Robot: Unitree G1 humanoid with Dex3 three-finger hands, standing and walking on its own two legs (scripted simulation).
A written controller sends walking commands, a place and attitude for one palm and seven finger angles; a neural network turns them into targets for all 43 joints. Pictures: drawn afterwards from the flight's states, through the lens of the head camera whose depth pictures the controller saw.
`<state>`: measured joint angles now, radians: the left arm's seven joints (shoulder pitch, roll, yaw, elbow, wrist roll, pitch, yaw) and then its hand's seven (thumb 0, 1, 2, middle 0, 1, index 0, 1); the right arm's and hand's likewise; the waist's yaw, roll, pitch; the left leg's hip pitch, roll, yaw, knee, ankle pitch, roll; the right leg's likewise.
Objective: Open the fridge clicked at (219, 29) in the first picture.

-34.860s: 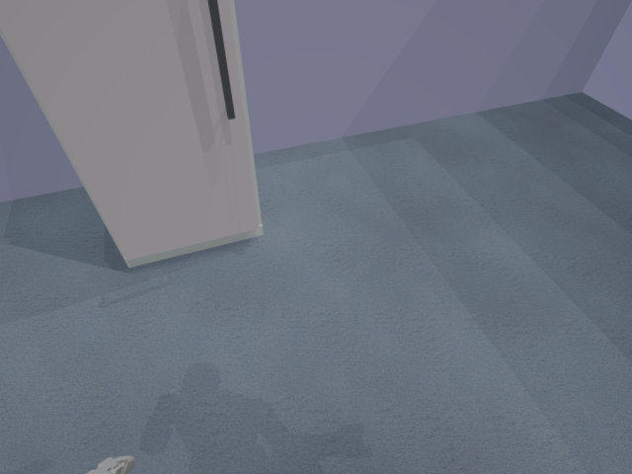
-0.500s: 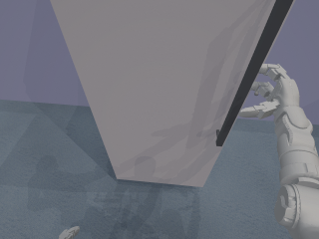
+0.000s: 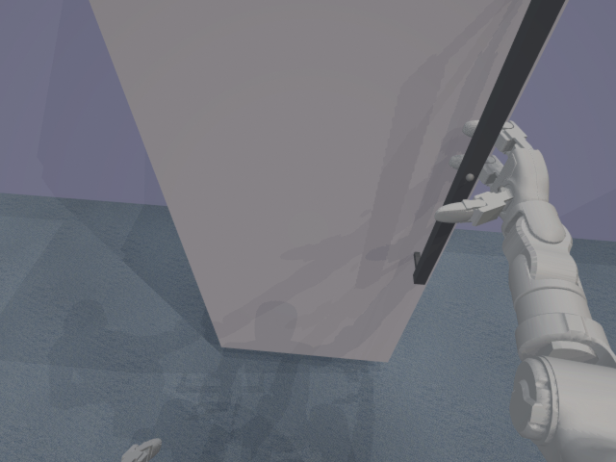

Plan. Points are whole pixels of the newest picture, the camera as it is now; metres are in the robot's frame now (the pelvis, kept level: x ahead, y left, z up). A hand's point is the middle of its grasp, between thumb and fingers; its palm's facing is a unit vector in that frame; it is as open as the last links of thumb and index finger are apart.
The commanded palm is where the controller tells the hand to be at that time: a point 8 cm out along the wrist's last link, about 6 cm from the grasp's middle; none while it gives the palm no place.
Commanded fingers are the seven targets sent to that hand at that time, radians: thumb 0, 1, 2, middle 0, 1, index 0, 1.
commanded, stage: slide the fingers in behind the handle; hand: right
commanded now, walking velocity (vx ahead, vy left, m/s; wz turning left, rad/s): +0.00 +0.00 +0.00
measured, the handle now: (460, 173) +0.50 -0.15 +0.13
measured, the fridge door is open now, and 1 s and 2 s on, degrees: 0 0 0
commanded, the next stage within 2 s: grip the handle and tug to test in 0.80 s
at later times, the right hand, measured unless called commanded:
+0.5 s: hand (455, 175) +0.45 -0.12 +0.16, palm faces -0.03 +1.00 -0.01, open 14.0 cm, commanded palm +0.42 -0.18 +0.16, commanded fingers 0.00 0.50 -0.30 0.30 1.20 0.30 1.20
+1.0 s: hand (454, 175) +0.45 -0.12 +0.17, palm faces -0.03 +1.00 +0.00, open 13.9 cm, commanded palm +0.42 -0.18 +0.16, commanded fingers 0.00 0.22 -0.42 0.33 1.24 0.33 1.24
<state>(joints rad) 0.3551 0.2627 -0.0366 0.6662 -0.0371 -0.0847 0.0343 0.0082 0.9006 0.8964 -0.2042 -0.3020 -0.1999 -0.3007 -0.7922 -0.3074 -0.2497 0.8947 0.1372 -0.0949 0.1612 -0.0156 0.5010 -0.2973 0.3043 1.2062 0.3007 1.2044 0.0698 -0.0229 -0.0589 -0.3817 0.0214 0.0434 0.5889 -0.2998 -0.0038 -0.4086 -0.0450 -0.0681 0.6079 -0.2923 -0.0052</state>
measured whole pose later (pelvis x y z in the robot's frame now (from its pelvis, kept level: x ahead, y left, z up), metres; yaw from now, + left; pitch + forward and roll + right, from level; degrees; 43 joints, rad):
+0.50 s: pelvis +0.00 +0.01 +0.00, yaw +0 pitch +5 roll +0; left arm 0.34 0.26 -0.03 0.67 -0.04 -0.09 0.03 0.01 0.90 0.90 -0.20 -0.30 -0.20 -0.30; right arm -0.79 -0.27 -0.22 0.88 0.12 -0.10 0.12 -0.02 0.50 -0.30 0.30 1.20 0.30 1.20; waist 0.06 -0.03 -0.06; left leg -0.37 0.02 0.04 0.58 -0.29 0.00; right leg -0.39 -0.05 -0.07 0.59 -0.28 0.00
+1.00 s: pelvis +0.00 +0.01 +0.00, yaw +0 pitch +4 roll +0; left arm 0.35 0.26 -0.03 0.69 -0.03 -0.09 0.03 0.01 0.90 0.90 -0.20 -0.30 -0.20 -0.30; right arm -0.79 -0.26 -0.22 0.90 0.13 -0.12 0.12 -0.02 0.48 -0.31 0.30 1.20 0.28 1.20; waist 0.06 -0.03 -0.06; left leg -0.36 0.02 0.04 0.57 -0.29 0.00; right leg -0.38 -0.05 -0.07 0.58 -0.27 0.00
